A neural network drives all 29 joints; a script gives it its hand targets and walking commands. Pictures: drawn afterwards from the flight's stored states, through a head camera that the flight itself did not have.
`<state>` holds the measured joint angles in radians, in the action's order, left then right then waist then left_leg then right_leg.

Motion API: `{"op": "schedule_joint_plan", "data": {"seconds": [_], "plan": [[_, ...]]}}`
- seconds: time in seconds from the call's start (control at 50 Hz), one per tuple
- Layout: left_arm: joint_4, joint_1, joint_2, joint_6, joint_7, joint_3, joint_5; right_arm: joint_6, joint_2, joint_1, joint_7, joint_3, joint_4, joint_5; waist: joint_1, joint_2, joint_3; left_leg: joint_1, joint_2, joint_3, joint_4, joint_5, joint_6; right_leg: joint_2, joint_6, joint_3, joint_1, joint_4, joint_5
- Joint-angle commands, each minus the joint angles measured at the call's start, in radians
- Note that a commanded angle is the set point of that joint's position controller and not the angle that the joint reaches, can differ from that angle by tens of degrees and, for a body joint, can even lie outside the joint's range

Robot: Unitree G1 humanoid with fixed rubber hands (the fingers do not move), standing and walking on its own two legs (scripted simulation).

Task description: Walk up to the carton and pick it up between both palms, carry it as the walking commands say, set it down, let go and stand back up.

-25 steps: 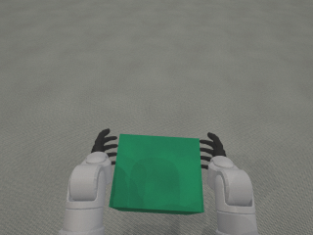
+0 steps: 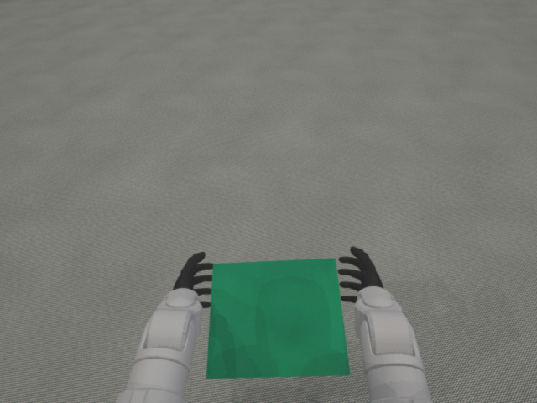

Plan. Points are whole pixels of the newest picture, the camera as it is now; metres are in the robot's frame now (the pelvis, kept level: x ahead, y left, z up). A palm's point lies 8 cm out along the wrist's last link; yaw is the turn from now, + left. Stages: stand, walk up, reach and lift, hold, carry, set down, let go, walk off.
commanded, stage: set down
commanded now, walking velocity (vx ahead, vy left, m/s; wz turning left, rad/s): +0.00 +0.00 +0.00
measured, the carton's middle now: (278, 323) +0.28 -0.04 -0.08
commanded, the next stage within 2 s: none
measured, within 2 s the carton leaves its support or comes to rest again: neither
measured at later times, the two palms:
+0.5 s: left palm (196, 307) +0.31 +0.11 -0.06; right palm (357, 301) +0.29 -0.18 -0.06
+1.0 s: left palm (209, 322) +0.33 +0.10 -0.16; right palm (349, 321) +0.31 -0.18 -0.16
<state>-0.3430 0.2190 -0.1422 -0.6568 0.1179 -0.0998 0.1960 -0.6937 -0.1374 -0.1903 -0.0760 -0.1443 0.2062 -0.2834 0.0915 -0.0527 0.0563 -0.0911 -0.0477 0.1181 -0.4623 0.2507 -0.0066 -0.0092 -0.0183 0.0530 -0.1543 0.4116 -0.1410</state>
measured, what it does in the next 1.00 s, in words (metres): lowers itself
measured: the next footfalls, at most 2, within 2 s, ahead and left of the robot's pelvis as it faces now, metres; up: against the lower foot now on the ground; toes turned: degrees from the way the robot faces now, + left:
none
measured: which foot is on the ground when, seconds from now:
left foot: down 0.00-1.00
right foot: down 0.00-1.00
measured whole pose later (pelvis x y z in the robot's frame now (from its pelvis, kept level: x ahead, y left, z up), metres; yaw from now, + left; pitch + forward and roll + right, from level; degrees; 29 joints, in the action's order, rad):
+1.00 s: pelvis -0.03 +0.00 -0.09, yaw -1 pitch +28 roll +1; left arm -0.65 0.48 -0.20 -0.15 0.18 -0.31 0.19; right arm -0.18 -0.11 -0.46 -0.09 -0.36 0.59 -0.24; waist 0.04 -0.04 -0.16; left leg -1.12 -0.12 0.09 -1.05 0.40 0.00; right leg -0.05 -0.05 0.13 -1.20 1.00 -0.28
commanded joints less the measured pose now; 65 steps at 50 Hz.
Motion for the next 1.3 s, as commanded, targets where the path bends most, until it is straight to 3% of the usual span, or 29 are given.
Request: {"op": "schedule_joint_plan", "data": {"seconds": [0.0, 0.02, 0.06, 0.08, 0.1, 0.14, 0.16, 0.18, 0.28, 0.42, 0.52, 0.58, 0.62, 0.7, 0.88, 0.96, 1.04, 1.14, 1.16, 1.18, 1.28], "plan": [[-0.036, 0.632, -1.010, 0.129, -0.313, 0.403, -0.170, 0.067, -1.001, -0.520, 0.295, 0.406, 0.141, 0.192, 0.005, 0.083, -0.194, -0.232, -0.043, -0.002, 0.132, 0.161, -0.023, -0.085, 0.008, -0.011, 0.196, -0.030, -0.128], [-0.060, 0.666, -1.005, 0.145, -0.327, 0.377, -0.162, 0.078, -1.029, -0.548, 0.305, 0.396, 0.176, 0.197, -0.017, 0.078, -0.194, -0.253, -0.050, -0.017, 0.115, 0.147, -0.025, -0.075, 0.006, 0.001, 0.183, -0.034, -0.135], [-0.133, 0.697, -1.003, 0.173, -0.346, 0.300, -0.130, 0.095, -1.082, -0.616, 0.318, 0.383, 0.241, 0.194, -0.063, 0.133, -0.242, -0.283, -0.052, -0.022, 0.092, 0.130, -0.038, -0.065, -0.006, 0.015, 0.180, -0.026, -0.132], [-0.173, 0.677, -0.995, 0.184, -0.352, 0.264, -0.105, 0.109, -1.098, -0.625, 0.321, 0.380, 0.267, 0.192, -0.082, 0.123, -0.262, -0.308, -0.055, -0.028, 0.085, 0.118, -0.043, -0.055, -0.009, 0.028, 0.197, -0.020, -0.112], [-0.199, 0.677, -0.977, 0.198, -0.360, 0.229, -0.083, 0.120, -1.109, -0.648, 0.320, 0.368, 0.292, 0.185, -0.097, 0.148, -0.289, -0.319, -0.055, -0.034, 0.074, 0.122, -0.052, -0.047, -0.016, 0.038, 0.196, -0.015, -0.118], [-0.216, 0.684, -0.967, 0.228, -0.372, 0.201, -0.064, 0.155, -1.118, -0.638, 0.313, 0.354, 0.329, 0.172, -0.113, 0.145, -0.331, -0.334, -0.062, -0.040, 0.051, 0.080, -0.053, -0.042, -0.015, 0.058, 0.191, 0.000, -0.064], [-0.227, 0.667, -0.956, 0.238, -0.377, 0.190, -0.053, 0.170, -1.114, -0.612, 0.306, 0.341, 0.345, 0.164, -0.106, 0.151, -0.339, -0.344, -0.063, -0.036, 0.045, 0.056, -0.055, -0.041, -0.018, 0.062, 0.191, 0.009, -0.029], [-0.237, 0.667, -0.958, 0.250, -0.378, 0.188, -0.044, 0.193, -1.106, -0.622, 0.302, 0.337, 0.343, 0.158, -0.108, 0.109, -0.357, -0.346, -0.067, -0.041, 0.034, 0.047, -0.051, -0.040, -0.013, 0.072, 0.181, 0.020, -0.017], [-0.210, 0.707, -0.945, 0.312, -0.385, 0.253, -0.051, 0.276, -1.083, -0.565, 0.264, 0.289, 0.381, 0.125, -0.048, 0.065, -0.418, -0.413, -0.075, -0.034, -0.019, -0.005, -0.044, -0.047, -0.007, 0.080, 0.140, 0.070, 0.077], [-0.229, 0.695, -0.911, 0.401, -0.355, 0.250, -0.031, 0.379, -1.045, -0.604, 0.244, 0.306, 0.372, 0.116, -0.057, 0.066, -0.539, -0.548, -0.082, -0.034, -0.099, -0.036, -0.041, -0.065, -0.007, 0.066, 0.059, 0.179, 0.144], [-0.283, 0.665, -0.930, 0.458, -0.329, 0.258, -0.023, 0.447, -0.978, -0.640, 0.247, 0.317, 0.350, 0.100, -0.046, 0.082, -0.635, -0.605, -0.084, -0.030, -0.173, -0.101, -0.027, -0.097, -0.002, 0.037, -0.057, 0.276, 0.179], [-0.286, 0.677, -0.959, 0.483, -0.308, 0.292, -0.031, 0.476, -0.926, -0.619, 0.254, 0.300, 0.371, 0.084, -0.017, 0.042, -0.675, -0.621, -0.086, -0.027, -0.213, -0.141, -0.005, -0.114, 0.009, 0.018, -0.159, 0.323, 0.186], [-0.291, 0.675, -0.970, 0.499, -0.291, 0.301, -0.035, 0.492, -0.905, -0.647, 0.263, 0.312, 0.363, 0.088, -0.024, 0.045, -0.717, -0.614, -0.084, -0.019, -0.239, -0.172, 0.005, -0.120, 0.012, 0.004, -0.225, 0.359, 0.188], [-0.317, 0.697, -0.976, 0.515, -0.254, 0.311, -0.032, 0.518, -0.861, -0.678, 0.282, 0.297, 0.381, 0.084, -0.032, -0.004, -0.737, -0.657, -0.084, -0.014, -0.279, -0.147, 0.028, -0.119, 0.024, -0.013, -0.381, 0.428, 0.124], [-0.279, 0.764, -0.966, 0.549, -0.216, 0.368, -0.074, 0.540, -0.886, -0.729, 0.289, 0.336, 0.415, 0.114, -0.033, 0.040, -0.878, -0.765, -0.096, -0.026, -0.406, -0.073, 0.037, -0.111, 0.011, -0.021, -0.533, 0.546, 0.046], [-0.308, 0.794, -0.962, 0.549, -0.226, 0.358, -0.079, 0.542, -0.895, -0.769, 0.269, 0.348, 0.411, 0.121, -0.037, 0.061, -0.893, -0.889, -0.109, -0.053, -0.466, 0.013, 0.031, -0.106, 0.003, -0.014, -0.561, 0.580, -0.010], [-0.320, 0.813, -0.950, 0.553, -0.234, 0.354, -0.088, 0.545, -0.891, -0.771, 0.246, 0.336, 0.414, 0.110, -0.015, 0.069, -0.911, -0.982, -0.117, -0.060, -0.520, 0.040, 0.031, -0.110, 0.000, -0.017, -0.611, 0.624, -0.018], [-0.329, 0.850, -0.925, 0.559, -0.247, 0.339, -0.094, 0.545, -0.908, -0.793, 0.219, 0.357, 0.422, 0.131, -0.036, 0.079, -0.954, -1.120, -0.124, -0.080, -0.599, 0.074, 0.025, -0.113, -0.008, 0.004, -0.627, 0.665, -0.036], [-0.333, 0.850, -0.915, 0.558, -0.245, 0.338, -0.095, 0.550, -0.923, -0.820, 0.216, 0.374, 0.404, 0.146, -0.058, 0.076, -0.976, -1.130, -0.124, -0.081, -0.609, 0.078, 0.022, -0.116, -0.011, 0.003, -0.629, 0.682, -0.039], [-0.336, 0.847, -0.915, 0.558, -0.246, 0.338, -0.096, 0.549, -0.926, -0.815, 0.210, 0.377, 0.404, 0.147, -0.045, 0.092, -0.969, -1.147, -0.126, -0.080, -0.626, 0.081, 0.020, -0.116, -0.014, 0.007, -0.631, 0.684, -0.045], [-0.360, 0.840, -0.908, 0.558, -0.244, 0.338, -0.110, 0.561, -0.912, -0.863, 0.186, 0.414, 0.377, 0.180, -0.058, 0.092, -1.026, -1.225, -0.134, -0.087, -0.704, 0.086, 0.017, -0.116, -0.021, 0.014, -0.663, 0.744, -0.050]]}}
